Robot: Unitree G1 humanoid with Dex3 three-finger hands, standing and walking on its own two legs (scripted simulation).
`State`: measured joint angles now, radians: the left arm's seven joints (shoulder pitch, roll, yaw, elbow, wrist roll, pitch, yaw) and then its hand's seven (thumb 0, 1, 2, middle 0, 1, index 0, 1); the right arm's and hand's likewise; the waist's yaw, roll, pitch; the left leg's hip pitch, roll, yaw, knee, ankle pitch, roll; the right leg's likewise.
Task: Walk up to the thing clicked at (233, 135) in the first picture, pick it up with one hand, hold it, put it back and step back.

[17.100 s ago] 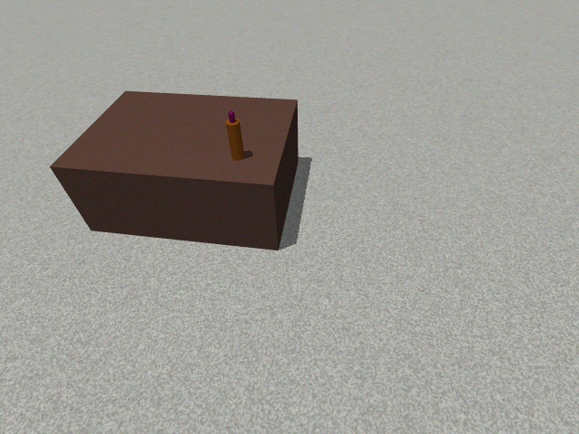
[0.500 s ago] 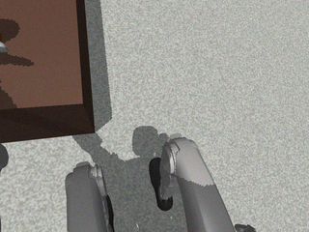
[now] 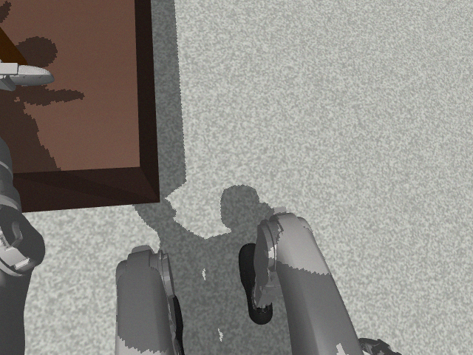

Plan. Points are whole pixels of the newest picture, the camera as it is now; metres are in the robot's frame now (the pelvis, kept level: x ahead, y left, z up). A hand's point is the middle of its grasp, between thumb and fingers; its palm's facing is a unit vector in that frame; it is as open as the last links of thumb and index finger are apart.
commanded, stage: close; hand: left
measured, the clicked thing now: out of the picture +0.59 +0.24 +0.05
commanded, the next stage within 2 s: settle in 0.62 s
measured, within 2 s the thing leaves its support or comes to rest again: leaves its support in 1.12 s
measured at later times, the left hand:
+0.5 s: hand out of the picture +0.59 +0.23 +0.00, palm faces +0.26 -0.97 -0.03, open 9.4 cm
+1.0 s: hand out of the picture +0.59 +0.23 +0.00, palm faces +0.24 -0.97 -0.04, open 6.8 cm
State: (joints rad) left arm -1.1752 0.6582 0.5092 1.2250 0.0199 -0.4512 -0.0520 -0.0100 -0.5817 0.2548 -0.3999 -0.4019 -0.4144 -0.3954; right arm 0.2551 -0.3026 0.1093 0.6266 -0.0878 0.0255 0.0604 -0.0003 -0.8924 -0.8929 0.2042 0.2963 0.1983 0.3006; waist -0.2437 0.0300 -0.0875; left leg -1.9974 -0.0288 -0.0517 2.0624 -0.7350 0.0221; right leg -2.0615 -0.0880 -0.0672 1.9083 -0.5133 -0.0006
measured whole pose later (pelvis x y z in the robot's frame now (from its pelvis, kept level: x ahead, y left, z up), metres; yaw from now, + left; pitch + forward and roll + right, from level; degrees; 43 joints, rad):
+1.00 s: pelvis -0.01 +0.00 -0.02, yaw +0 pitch +38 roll -6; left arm -1.19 0.66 0.47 1.20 0.05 -0.43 -0.04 0.02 -0.01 1.10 -0.93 -1.03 -0.95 -1.01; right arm 0.24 -0.30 0.11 0.62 -0.09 0.04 0.06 0.00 -0.88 -0.89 0.20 0.30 0.20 0.30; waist -0.25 0.02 -0.08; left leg -2.07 -0.04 -0.05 2.13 -0.72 0.03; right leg -2.12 -0.10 -0.06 1.96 -0.50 0.01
